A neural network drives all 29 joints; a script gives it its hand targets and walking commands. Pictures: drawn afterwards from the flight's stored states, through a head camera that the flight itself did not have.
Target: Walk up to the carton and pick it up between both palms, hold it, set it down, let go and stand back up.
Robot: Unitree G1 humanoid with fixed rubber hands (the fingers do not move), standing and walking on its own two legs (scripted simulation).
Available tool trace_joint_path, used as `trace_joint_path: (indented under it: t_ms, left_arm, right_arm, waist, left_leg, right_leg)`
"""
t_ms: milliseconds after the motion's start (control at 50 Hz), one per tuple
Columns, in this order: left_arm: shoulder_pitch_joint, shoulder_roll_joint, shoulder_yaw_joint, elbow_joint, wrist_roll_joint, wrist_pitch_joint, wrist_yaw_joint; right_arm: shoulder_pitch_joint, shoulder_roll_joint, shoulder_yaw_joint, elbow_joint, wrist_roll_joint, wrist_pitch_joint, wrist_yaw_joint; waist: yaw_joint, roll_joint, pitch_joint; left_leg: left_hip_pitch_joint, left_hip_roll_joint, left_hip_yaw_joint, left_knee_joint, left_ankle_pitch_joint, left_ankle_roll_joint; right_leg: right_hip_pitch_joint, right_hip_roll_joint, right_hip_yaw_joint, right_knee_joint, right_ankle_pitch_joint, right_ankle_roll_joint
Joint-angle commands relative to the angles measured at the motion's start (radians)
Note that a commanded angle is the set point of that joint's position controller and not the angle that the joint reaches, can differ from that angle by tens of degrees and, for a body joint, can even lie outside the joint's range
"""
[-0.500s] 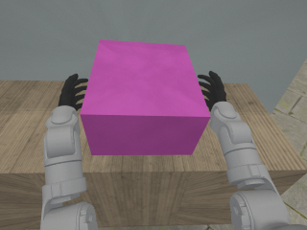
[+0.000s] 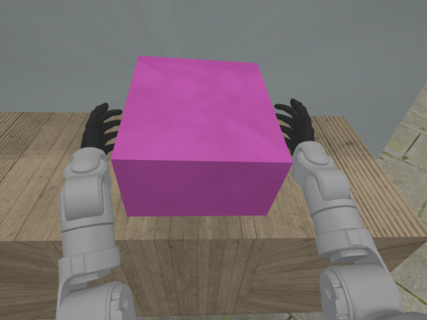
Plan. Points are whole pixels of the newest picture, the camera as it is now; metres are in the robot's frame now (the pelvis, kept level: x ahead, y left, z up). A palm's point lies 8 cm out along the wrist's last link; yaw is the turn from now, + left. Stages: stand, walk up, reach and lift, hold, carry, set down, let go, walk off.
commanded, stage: hold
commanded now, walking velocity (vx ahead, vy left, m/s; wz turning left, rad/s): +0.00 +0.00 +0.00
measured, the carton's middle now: (199, 131) +0.45 +0.01 +0.15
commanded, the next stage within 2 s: none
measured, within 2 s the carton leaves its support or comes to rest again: neither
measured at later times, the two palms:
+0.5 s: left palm (95, 149) +0.35 +0.19 +0.19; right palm (300, 142) +0.36 -0.17 +0.18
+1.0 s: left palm (95, 149) +0.35 +0.19 +0.19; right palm (300, 142) +0.36 -0.17 +0.18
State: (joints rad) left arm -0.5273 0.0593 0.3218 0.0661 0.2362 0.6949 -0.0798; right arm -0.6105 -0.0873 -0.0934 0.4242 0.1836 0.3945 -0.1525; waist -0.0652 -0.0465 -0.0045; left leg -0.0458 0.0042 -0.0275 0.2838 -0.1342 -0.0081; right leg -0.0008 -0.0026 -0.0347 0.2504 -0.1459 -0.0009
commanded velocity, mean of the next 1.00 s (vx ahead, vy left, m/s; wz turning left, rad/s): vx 0.00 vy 0.00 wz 0.00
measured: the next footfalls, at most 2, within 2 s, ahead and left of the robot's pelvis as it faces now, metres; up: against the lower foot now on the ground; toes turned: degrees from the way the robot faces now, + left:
none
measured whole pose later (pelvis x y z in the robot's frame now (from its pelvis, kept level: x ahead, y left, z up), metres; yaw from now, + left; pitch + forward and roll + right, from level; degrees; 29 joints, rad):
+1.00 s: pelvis +0.00 +0.00 +0.00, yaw +0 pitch -6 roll +0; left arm -0.53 0.06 0.32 0.06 0.24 0.70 -0.08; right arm -0.61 -0.09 -0.09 0.42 0.19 0.40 -0.15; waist -0.06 -0.05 0.00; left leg -0.05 0.00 -0.03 0.28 -0.13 -0.01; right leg 0.00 0.00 -0.03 0.25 -0.15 0.00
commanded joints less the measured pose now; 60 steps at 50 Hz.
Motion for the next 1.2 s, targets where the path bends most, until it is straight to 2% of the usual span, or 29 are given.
trace_joint_path:
  t_ms: [0,1180]
  left_arm:
    - [-0.622,-0.456,-0.453,-0.149,-0.160,-0.073,-0.142]
    - [-0.630,-0.455,-0.453,-0.155,-0.160,-0.071,-0.142]
  right_arm:
    - [-0.670,0.463,0.405,-0.282,0.093,-0.060,0.152]
    - [-0.665,0.465,0.402,-0.275,0.095,-0.058,0.154]
  waist:
    - [-0.006,0.063,-0.376]
    - [-0.006,0.069,-0.377]
  left_leg:
    - [0.128,-0.049,0.045,-0.002,0.236,-0.031]
    - [0.130,-0.047,0.045,-0.002,0.235,-0.031]
  right_leg:
    - [0.062,0.044,-0.024,-0.016,0.200,0.008]
    - [0.058,0.043,-0.022,-0.014,0.198,0.007]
